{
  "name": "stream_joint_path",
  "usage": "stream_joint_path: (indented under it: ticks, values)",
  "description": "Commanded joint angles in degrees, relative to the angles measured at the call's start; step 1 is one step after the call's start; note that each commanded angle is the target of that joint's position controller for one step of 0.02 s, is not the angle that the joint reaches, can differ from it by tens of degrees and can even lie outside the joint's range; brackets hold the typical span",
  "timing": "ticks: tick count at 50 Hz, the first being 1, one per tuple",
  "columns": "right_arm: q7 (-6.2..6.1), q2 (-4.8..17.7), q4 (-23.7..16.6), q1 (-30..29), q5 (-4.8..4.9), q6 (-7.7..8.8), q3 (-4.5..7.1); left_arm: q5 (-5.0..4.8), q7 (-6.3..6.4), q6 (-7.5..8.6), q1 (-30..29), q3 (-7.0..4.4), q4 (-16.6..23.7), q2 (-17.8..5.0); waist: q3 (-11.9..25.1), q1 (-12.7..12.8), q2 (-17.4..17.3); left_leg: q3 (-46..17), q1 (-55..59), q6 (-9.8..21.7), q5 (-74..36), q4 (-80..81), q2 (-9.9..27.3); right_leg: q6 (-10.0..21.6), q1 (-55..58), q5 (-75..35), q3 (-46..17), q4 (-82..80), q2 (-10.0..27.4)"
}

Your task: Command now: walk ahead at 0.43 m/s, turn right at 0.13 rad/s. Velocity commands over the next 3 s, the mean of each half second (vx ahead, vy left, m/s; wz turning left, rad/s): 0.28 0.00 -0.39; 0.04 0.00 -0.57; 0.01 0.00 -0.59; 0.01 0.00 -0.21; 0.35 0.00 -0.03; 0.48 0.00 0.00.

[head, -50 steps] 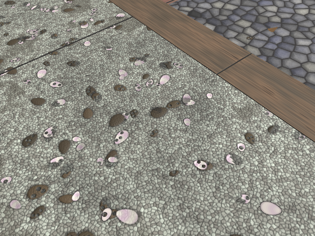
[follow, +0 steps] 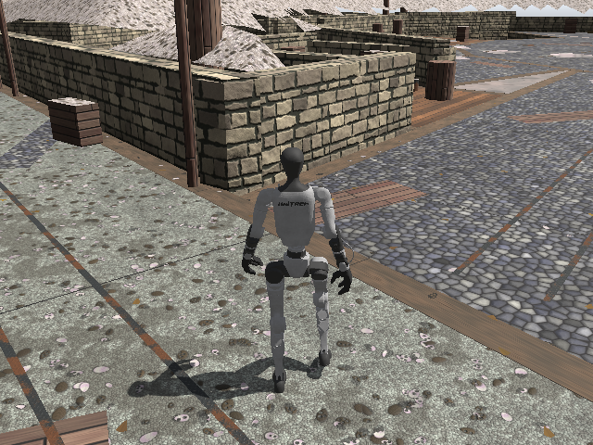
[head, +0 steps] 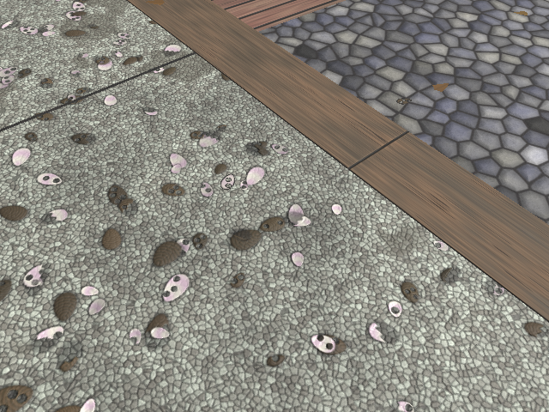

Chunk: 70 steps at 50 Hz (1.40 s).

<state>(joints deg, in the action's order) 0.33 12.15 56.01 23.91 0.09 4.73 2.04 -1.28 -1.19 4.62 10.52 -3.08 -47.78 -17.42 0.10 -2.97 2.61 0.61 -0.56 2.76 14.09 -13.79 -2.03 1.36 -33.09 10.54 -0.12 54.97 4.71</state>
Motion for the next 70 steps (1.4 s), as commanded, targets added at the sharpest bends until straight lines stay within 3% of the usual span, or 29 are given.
stream_joint_path:
  ticks: [1,6,8,11,12,13,14,15,16,17,18,23,27,30,35,36,37,38,39,41,46,53,56,57,58,59,60,62,70]
  values:
    - [-1.09,9.9,-2.3,-0.3,-0.35,0.26,1.57,0.06,-0.62,0.39,-8.6,0.64,5.8,-0.1,-6.0,-0.9,-6.9,-6.7,0.5,7.4,-14.7,8.1,12.7,-1.7,-9.1,-7.6,0.9,-10.1,0.6]
    - [-1.33,10.8,-0.6,1.8,0.18,0.69,1.68,-0.59,-1.58,0.08,-15.2,1.12,9.0,-0.4,-8.4,-1.7,-7.1,-0.5,-0.2,6.5,-15.5,10.0,14.8,0.7,-2.9,-14.4,1.6,-20.9,-1.5]
    - [-1.5,11.1,-0.8,0.1,0.0,0.06,1.8,-0.07,-2.37,0.36,-15.2,0.74,9.8,-1.4,-7.6,0.1,-6.7,2.3,2.7,4.8,-29.9,5.0,15.2,2.6,-0.5,-13.1,2.4,-23.2,-3.1]
    - [-2.66,12.9,-3.1,-3.2,-0.65,-1.93,2.32,0.45,-2.81,0.28,1.5,-2.26,5.8,-6.8,4.6,8.7,-8.6,5.7,3.2,0.6,-55.6,-19.5,12.5,5.6,19.1,-11.3,5.8,-22.8,-9.4]
    - [-2.9,12.6,-4.4,-2.8,-0.87,-1.96,1.99,0.6,-1.98,-0.12,7.7,-3.4,4.8,-9.4,8.4,11.6,-5.0,6.0,-7.7,-2.2,-44.8,-34.1,9.9,7.6,32.9,-19.0,-0.4,-24.3,-5.8]
    - [-2.08,5.2,-6.1,4.6,-3.48,-0.93,-0.08,1.22,-1.09,-0.8,8.6,-4.0,5.6,-15.2,16.8,5.2,13.3,5.7,-28.2,-5.8,12.4,-58.0,-0.3,16.6,53.1,-39.9,-23.3,-20.1,10.7]
    - [-0.96,7.0,-5.5,6.7,-1.48,0.72,-0.4,1.68,-0.89,-0.94,8.8,-3.29,7.4,-12.8,29.2,6.7,10.9,-6.5,-34.1,-6.2,24.0,-71.7,-3.7,24.6,58.1,-32.2,-43.4,-29.6,18.1]
    - [-0.56,11.7,-7.0,-0.1,0.68,1.43,1.04,1.61,-0.75,-1.21,5.4,-3.01,8.3,-10.4,22.5,8.0,4.4,-8.6,-37.1,-5.0,19.2,-72.4,0.1,21.2,50.9,-27.2,-36.2,-31.9,14.4]
    - [-0.99,11.8,-9.1,-5.0,1.03,1.43,0.99,0.75,-0.47,-1.29,1.2,-2.51,8.6,-8.3,13.6,6.5,-0.8,-6.9,-38.4,-4.5,14.3,-68.3,2.5,18.2,41.0,-24.2,-28.8,-33.5,11.3]
    - [-1.79,11.9,-9.2,-6.9,0.34,0.87,1.32,0.63,-0.31,-1.32,-1.6,-2.08,9.2,-7.0,7.9,4.6,-5.1,-6.1,-37.1,-4.8,11.6,-64.8,4.4,16.7,31.3,-25.0,-24.1,-35.5,9.1]
    - [-2.39,12.4,-10.0,-6.6,-0.22,-0.02,1.74,1.33,-0.13,-1.3,-2.7,-2.13,9.6,-7.0,6.3,2.8,-4.4,-6.6,-33.2,-4.8,9.8,-61.5,5.7,16.3,24.3,-25.7,-21.8,-36.7,7.7]
    - [-3.68,9.2,-12.5,-7.0,-1.48,-2.58,1.47,1.68,0.7,-1.86,-2.5,-2.84,9.9,-8.6,6.4,0.5,0.1,-5.3,-27.8,-7.2,6.1,-46.5,4.2,15.9,13.2,-30.1,-16.3,-37.3,3.8]
    - [-3.76,9.4,-14.9,-12.7,-1.01,-3.7,1.54,0.53,2.32,-4.06,-2.0,-3.21,10.7,-9.3,7.1,2.2,1.7,-6.5,-28.1,-8.3,-1.3,-37.1,2.7,12.5,13.1,-9.8,-19.1,-37.3,1.5]
    - [-3.33,9.6,-16.8,-17.0,-0.49,-3.42,1.51,0.53,3.09,-5.27,-1.1,-3.32,10.8,-9.3,5.1,3.8,4.0,-7.5,-27.6,-8.2,-1.8,-29.8,1.5,11.3,14.1,1.4,-22.8,-37.4,0.8]
    - [-2.22,11.1,-16.6,-13.9,0.23,-1.23,2.39,-0.09,3.35,-6.45,-1.2,-3.09,11.9,-8.2,5.9,1.6,6.1,-6.9,-17.5,-5.9,-3.5,-10.8,0.5,8.6,19.3,-9.6,-27.9,-30.0,-0.2]
    - [-2.24,13.0,-16.3,-12.3,-0.11,-0.98,3.02,-0.24,3.42,-6.62,-0.1,-2.55,12.1,-6.5,6.8,1.6,4.0,-9.0,-11.0,-4.0,-9.1,-5.9,5.3,6.0,16.7,-4.9,-26.1,-26.0,-2.7]
    - [-2.73,17.3,-17.4,-13.9,-1.35,-1.48,3.85,0.34,3.24,-6.61,3.0,-1.61,12.5,-3.0,8.2,4.7,-8.8,-20.3,-4.4,1.7,-19.2,-5.3,17.9,2.5,9.7,11.9,-17.5,-14.6,-8.7]
    - [-2.43,17.3,-16.8,-13.0,-3.32,-2.22,4.12,0.16,3.07,-6.0,2.4,-2.5,14.2,-5.9,6.8,4.7,-20.8,-31.5,-3.7,11.2,-30.0,-4.4,24.7,-0.6,-0.6,27.3,-9.3,-3.8,-14.1]
    - [-2.27,14.0,-18.1,-14.2,-2.52,-2.31,3.36,0.95,2.89,-5.71,5.1,-3.83,12.7,-10.5,7.1,4.5,-15.1,-29.3,-3.5,12.8,-31.4,-5.7,25.7,-2.8,-2.1,25.6,-9.9,6.6,-10.4]
    - [-2.45,10.8,-19.1,-17.0,-1.14,-2.84,2.63,0.1,3.17,-6.92,5.7,-4.43,10.4,-9.8,5.5,5.0,-9.0,-18.0,-4.1,8.3,-28.6,-8.0,18.5,-5.4,-2.9,19.2,-8.3,13.2,-8.8]
    - [-3.22,11.8,-18.6,-15.4,-1.2,-4.4,3.04,-0.39,2.59,-7.93,0.2,-2.71,13.9,-4.6,3.6,2.0,-12.7,-9.0,-3.5,9.3,-27.7,-6.0,16.1,-8.1,-2.9,12.7,-2.6,7.3,-6.1]
    - [-2.29,15.3,-18.2,-16.1,0.17,-4.81,4.71,0.07,0.74,-8.22,-1.1,-2.67,16.5,-5.1,4.9,1.3,-14.3,-4.8,-5.5,9.3,-23.9,-6.7,19.6,-4.8,10.0,11.2,2.2,-11.8,-3.8]
    - [-2.1,14.8,-17.4,-16.7,1.64,-4.66,4.78,0.15,0.2,-8.39,3.5,-3.47,15.2,-5.3,4.8,4.2,-12.3,-1.5,-9.3,4.8,-17.8,-12.9,18.2,-0.5,19.9,0.8,4.3,-27.6,-5.9]
    - [-1.83,12.5,-16.0,-13.1,1.1,-4.53,4.27,0.27,0.72,-8.28,5.8,-4.32,14.7,-7.4,5.1,4.4,-6.3,2.6,-15.7,0.4,-9.8,-20.1,15.4,1.8,27.9,-7.4,-0.2,-32.4,-4.5]
    - [-1.39,8.1,-18.0,-12.7,-2.25,-4.53,2.78,0.51,1.83,-8.01,7.3,-5.94,15.9,-14.8,5.6,2.7,13.2,8.4,-32.6,-6.2,18.4,-39.3,7.8,8.4,37.7,-29.9,-22.2,-32.9,11.9]
    - [-2.04,9.8,-20.7,-19.0,-1.81,-4.24,3.21,2.63,1.26,-6.64,7.1,-5.56,17.3,-15.5,6.9,6.5,13.4,-0.5,-38.5,-7.3,26.4,-50.4,2.5,19.0,31.5,-32.6,-30.7,-34.3,18.3]
    - [-2.44,12.0,-20.8,-20.8,-0.57,-4.4,3.9,3.03,0.94,-5.45,5.8,-4.94,16.9,-13.2,5.7,6.7,7.8,-3.7,-39.0,-6.8,22.7,-54.9,3.8,18.3,29.7,-26.2,-26.5,-35.6,15.3]
    - [-3.22,12.6,-19.0,-18.9,-0.53,-4.79,4.53,1.16,1.5,-4.85,0.3,-3.95,16.8,-9.9,3.3,3.8,3.9,-5.0,-39.0,-6.1,13.3,-53.0,5.0,12.3,27.8,-18.4,-20.1,-35.3,9.2]
    - [-2.51,9.9,-19.4,-19.1,-0.28,-4.42,3.8,0.72,3.32,-5.81,0.4,-3.51,16.4,-9.8,4.6,3.8,5.1,-5.3,-33.4,-8.3,4.7,-39.1,1.7,11.7,27.6,-15.2,-20.8,-34.6,5.3]
